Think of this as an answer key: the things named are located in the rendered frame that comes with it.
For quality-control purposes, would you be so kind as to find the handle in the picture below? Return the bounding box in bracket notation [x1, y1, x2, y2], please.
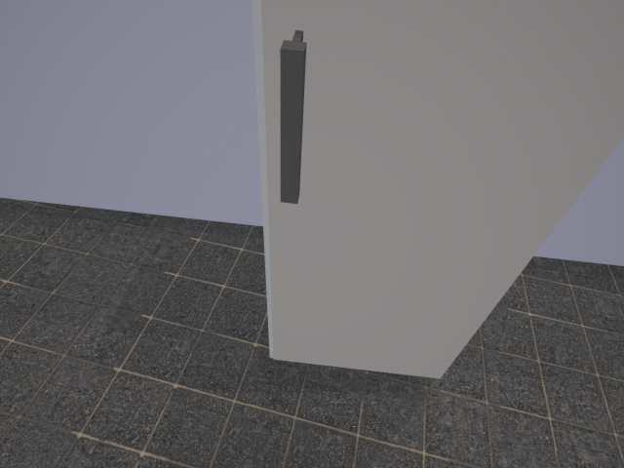
[281, 30, 306, 204]

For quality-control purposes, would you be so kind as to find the fridge door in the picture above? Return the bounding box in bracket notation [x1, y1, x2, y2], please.
[261, 0, 624, 378]

